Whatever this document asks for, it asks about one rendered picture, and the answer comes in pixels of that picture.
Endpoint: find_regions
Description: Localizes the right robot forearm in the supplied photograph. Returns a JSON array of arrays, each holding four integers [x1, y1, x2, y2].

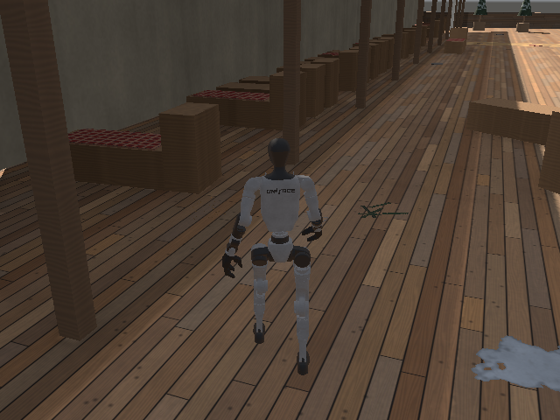
[[311, 209, 323, 232]]

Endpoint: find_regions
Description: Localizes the left robot foot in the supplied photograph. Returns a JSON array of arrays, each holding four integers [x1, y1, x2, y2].
[[253, 323, 265, 344]]

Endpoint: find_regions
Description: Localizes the robot right hand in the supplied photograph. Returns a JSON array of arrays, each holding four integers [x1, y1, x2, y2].
[[302, 226, 322, 242]]

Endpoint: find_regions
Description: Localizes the left robot upper arm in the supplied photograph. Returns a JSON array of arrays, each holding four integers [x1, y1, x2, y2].
[[238, 177, 262, 227]]

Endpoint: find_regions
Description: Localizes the left robot forearm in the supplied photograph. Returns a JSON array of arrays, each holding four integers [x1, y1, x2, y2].
[[225, 213, 246, 256]]

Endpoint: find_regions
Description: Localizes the robot left hand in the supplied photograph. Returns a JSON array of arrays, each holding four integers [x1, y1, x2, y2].
[[222, 253, 242, 278]]

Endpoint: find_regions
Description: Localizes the right robot upper arm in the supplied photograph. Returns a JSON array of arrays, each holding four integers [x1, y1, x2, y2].
[[297, 175, 321, 221]]

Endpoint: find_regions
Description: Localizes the right robot thigh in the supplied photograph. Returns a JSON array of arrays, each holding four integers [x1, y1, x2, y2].
[[292, 245, 311, 317]]

